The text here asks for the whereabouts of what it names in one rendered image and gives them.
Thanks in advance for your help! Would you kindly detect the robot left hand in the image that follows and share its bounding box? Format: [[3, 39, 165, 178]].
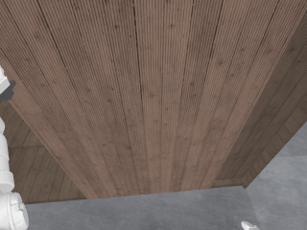
[[0, 65, 10, 94]]

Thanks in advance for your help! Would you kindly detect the robot right hand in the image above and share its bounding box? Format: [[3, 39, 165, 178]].
[[241, 220, 260, 230]]

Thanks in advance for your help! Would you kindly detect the wardrobe door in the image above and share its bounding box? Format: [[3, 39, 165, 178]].
[[215, 9, 307, 181], [0, 0, 307, 199]]

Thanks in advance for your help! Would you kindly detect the handle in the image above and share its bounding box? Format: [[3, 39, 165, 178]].
[[0, 80, 16, 101]]

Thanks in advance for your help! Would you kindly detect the left robot forearm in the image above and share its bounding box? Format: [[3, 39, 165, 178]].
[[0, 117, 14, 195]]

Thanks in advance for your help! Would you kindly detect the left robot upper arm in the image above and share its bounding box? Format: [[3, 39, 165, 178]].
[[0, 192, 29, 230]]

